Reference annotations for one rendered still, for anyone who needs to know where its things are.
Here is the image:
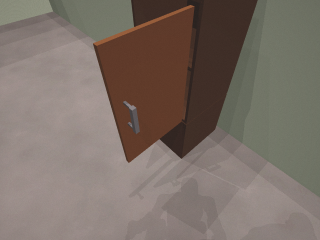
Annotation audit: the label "cupboard door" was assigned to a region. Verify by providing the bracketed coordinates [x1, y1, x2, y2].
[93, 5, 195, 163]

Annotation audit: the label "handle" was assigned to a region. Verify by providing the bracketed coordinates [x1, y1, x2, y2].
[123, 101, 140, 134]

